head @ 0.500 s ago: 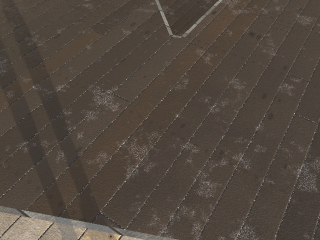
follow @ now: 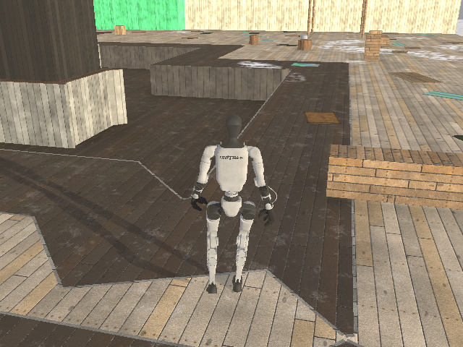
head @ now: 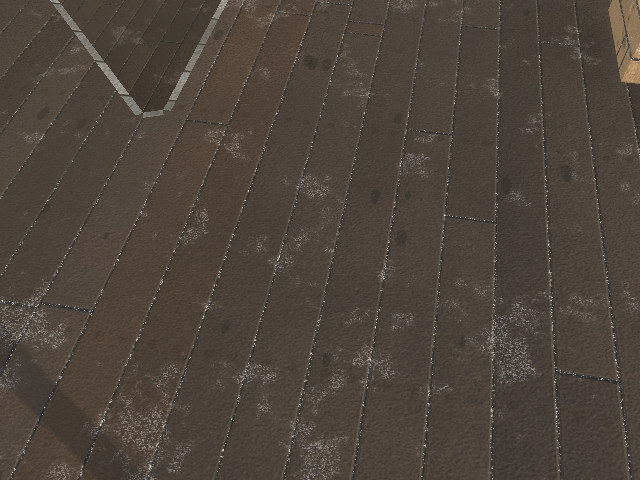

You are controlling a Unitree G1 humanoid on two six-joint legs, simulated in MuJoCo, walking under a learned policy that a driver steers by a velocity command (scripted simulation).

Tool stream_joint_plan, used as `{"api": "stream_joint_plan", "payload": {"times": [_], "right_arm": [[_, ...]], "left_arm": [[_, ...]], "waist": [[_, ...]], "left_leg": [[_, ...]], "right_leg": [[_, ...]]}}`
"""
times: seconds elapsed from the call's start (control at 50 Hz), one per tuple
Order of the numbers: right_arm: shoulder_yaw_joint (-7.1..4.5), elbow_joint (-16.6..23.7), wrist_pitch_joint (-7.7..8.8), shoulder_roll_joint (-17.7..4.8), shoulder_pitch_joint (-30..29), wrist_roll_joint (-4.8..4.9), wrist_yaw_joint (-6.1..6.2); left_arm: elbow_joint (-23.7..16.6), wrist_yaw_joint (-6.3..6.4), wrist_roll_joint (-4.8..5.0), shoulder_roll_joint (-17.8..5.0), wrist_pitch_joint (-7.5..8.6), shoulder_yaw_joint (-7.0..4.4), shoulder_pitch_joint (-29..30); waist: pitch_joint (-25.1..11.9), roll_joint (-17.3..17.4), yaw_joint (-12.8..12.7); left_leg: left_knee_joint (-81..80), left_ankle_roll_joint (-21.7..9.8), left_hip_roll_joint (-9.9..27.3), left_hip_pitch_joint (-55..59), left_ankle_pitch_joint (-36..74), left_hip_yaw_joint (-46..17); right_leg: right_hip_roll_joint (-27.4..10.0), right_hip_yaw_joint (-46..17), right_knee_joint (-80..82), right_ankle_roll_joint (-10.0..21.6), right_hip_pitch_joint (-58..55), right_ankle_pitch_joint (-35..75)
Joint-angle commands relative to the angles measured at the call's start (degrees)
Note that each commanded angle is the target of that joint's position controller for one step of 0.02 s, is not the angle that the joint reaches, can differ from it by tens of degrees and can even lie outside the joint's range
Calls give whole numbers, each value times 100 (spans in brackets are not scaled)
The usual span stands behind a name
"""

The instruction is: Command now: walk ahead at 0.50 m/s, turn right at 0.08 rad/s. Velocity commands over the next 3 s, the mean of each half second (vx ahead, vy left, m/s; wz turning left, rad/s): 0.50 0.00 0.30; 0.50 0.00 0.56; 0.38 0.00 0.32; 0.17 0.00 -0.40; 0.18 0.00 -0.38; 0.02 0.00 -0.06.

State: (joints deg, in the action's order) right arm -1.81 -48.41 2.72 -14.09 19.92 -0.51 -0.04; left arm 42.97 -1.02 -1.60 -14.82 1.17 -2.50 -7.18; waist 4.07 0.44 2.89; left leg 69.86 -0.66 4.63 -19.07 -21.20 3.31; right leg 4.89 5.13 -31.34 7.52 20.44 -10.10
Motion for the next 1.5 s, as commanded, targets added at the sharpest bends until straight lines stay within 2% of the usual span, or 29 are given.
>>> {"api": "stream_joint_plan", "payload": {"times": [0.02,0.16,0.32,0.42,0.44,0.46,0.48,0.5,0.54,0.56,0.6,0.64,0.84,0.92,0.94,0.96,0.98,1.0,1.02,1.04,1.1,1.28,1.38,1.4,1.42,1.44,1.46,1.48,1.5], "right_arm": [[-106,164,-53,-539,484,-89,-62],[-189,233,-194,-423,-423,-47,-205],[-16,634,-127,-154,-1704,-121,-304],[-134,419,-132,-451,-652,-150,-232],[-236,205,-90,-648,70,-185,-199],[-395,22,-74,-1036,885,-260,-125],[-586,142,-164,-1644,615,-158,-53],[-583,147,-190,-1562,526,48,-76],[-430,118,-185,-951,1,27,-26],[-373,120,-138,-780,-199,18,-7],[-328,160,-28,-737,-329,38,-7],[-375,120,60,-939,-225,47,-32],[-457,87,-6,-1125,636,-32,14],[-500,304,40,-1316,79,-66,40],[-464,320,90,-1204,14,-8,-14],[-316,511,147,-695,106,53,-39],[-264,697,114,-457,782,156,-45],[-310,432,-11,-938,609,-40,18],[-333,451,-37,-976,203,-80,-44],[-312,484,-56,-849,49,-76,-93],[-278,535,-222,-676,-12,-165,-239],[-18,983,-151,-198,-1458,-167,-357],[-4,793,-27,-333,-1212,-238,-245],[-29,551,50,-392,-631,-301,-193],[-84,370,132,-672,-130,-406,-131],[-170,351,142,-1112,384,-477,-54],[-196,354,88,-1056,383,-54,10],[-164,383,30,-888,60,72,38],[-91,426,7,-674,-421,47,77]], "left_arm": [[53,96,55,-504,195,-132,-706],[478,79,75,-519,440,-112,-1210],[918,253,60,-456,437,-9,-1805],[988,391,-11,-884,301,-75,-1624],[928,379,-16,-958,267,-96,-1515],[750,337,33,-918,291,-79,-1274],[368,197,120,-345,372,4,-1434],[248,159,15,-718,449,-36,-1006],[121,118,99,-646,571,-1,-788],[92,120,21,-604,493,-8,-734],[130,88,-136,-488,247,28,-968],[23,53,-144,-397,123,53,-855],[-721,-8,-8,-453,192,135,1070],[-443,76,16,-827,313,1,-110],[-267,146,-44,-1035,394,-83,-869],[-248,253,-179,-1475,415,-185,-1820],[-268,254,-184,-1876,306,-293,-1498],[-347,224,-107,-1267,238,-219,-1092],[-402,200,-51,-805,235,-106,-781],[-364,177,-61,-626,247,-55,-636],[-149,158,9,-589,390,-51,-861],[321,44,77,-606,488,-78,-1232],[685,104,141,-817,356,-111,-1608],[749,113,181,-791,312,-95,-1611],[720,115,209,-649,321,-45,-1774],[515,110,283,-82,324,109,-2221],[736,185,423,-204,164,79,-2499],[755,214,324,-467,53,-20,-2185],[673,206,234,-436,24,-33,-1815]], "waist": [[-534,-92,-134],[-25,-309,-310],[233,-328,-636],[-535,-681,-7],[-909,-622,340],[-1356,-148,811],[-1756,1562,302],[-1810,373,451],[-470,-353,-22],[-209,-446,-240],[-241,-246,-450],[-265,-67,-489],[-260,365,273],[-622,398,-413],[-1052,34,-815],[-1982,-700,-1096],[-2247,-2080,-536],[-1420,-870,-443],[-789,-302,-453],[-500,-226,-367],[-364,-726,-268],[-57,-600,-368],[-429,-766,-285],[-673,-548,0],[-1113,-171,135],[-2116,1013,93],[-3023,1132,157],[-2465,586,61],[-1649,595,-87]], "left_leg": [[-181,-65,292,-1033,344,-487],[-1224,-68,-1,-1944,1630,-653],[-3124,-275,-246,-2005,2148,202],[-3511,-908,-997,-365,808,625],[-3885,-1111,-1064,578,758,413],[-4379,-1500,-371,1901,542,-595],[-4758,-2487,1344,3710,1003,-3868],[-5157,-2710,1449,3678,1256,-4352],[-5522,-2162,1147,2077,1773,-3076],[-5589,-1915,807,1519,2163,-2651],[-5707,-1767,434,947,2716,-2133],[-5771,-1729,216,705,3039,-1877],[-5231,-1214,96,1692,3379,-2216],[-4210,-826,45,1288,3984,-2462],[-3096,-678,-340,890,3735,-2153],[-1438,-553,-711,204,1911,-1584],[-335,-421,-1427,-1436,-1258,-1039],[168,-459,-795,-1901,-763,-1060],[50,-430,-620,-1823,-203,-987],[-151,-366,-449,-1675,88,-915],[-324,-238,-255,-1436,357,-739],[-2819,-70,-381,-1210,1795,-222],[-3978,-382,-650,-112,1708,-45],[-4565,-493,-710,641,2235,-38],[-4576,-581,-153,1754,3762,-395],[-3808,-1207,1745,3598,7095,-1939],[-3886,-1867,2222,3667,8008,-2590],[-4192,-1709,1874,2996,7156,-1964],[-4521,-1499,1628,2328,6301,-1645]], "right_leg": [[-1782,-1606,1870,570,-1339,1804],[-1464,-503,2420,18,-1582,2068],[-1630,239,2183,-183,-2590,3480],[-1852,580,-36,-303,-2905,6647],[-1833,604,-1150,-277,-2471,6001],[-1562,728,-2906,-323,-1348,4138],[-94,498,-5296,-700,1430,-1600],[-253,-805,-5690,-614,2203,-1631],[-834,-863,-4618,-606,2103,-915],[-977,-876,-4146,-675,1815,-916],[-1027,-776,-3651,-843,1278,-877],[-1022,-611,-3136,-975,1225,-668],[-666,-543,-566,-1010,1484,710],[-337,-598,279,-692,-540,67],[-643,-836,614,-507,-1677,100],[-2143,-2310,819,-224,-2971,-1230],[-3174,-4947,1658,405,-3654,-1737],[-2977,-4678,1647,389,-2929,-2499],[-2656,-3692,1710,258,-2215,-2102],[-2374,-2887,1825,150,-1767,-1178],[-2007,-1652,2011,44,-1312,313],[-1606,60,2053,51,-1197,2857],[-1701,-52,954,-154,-1840,4200],[-1508,2,233,-266,-1769,4043],[-1264,60,-586,-423,-1190,2868],[-799,189,-2274,-611,156,-865],[-281,-590,-3280,-628,253,-2847],[-484,-941,-3445,-613,398,-2716],[-583,-826,-3378,-612,681,-2453]]}}
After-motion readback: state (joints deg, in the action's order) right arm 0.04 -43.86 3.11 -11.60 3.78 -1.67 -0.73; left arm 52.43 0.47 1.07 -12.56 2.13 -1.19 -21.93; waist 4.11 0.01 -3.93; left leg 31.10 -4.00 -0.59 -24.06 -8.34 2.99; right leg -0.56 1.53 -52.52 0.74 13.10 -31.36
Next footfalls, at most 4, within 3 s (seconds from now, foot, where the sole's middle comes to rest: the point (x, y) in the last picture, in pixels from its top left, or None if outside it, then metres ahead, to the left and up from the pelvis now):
0.46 left None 0.37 0.11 -0.76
0.94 right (299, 360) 0.71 0.05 -0.76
1.42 left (161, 345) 0.76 0.37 -0.76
1.88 right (253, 322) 0.81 0.16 -0.76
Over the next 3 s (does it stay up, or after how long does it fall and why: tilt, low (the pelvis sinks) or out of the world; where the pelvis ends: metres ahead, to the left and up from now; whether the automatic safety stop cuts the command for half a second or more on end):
stays up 0.92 0.28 0.02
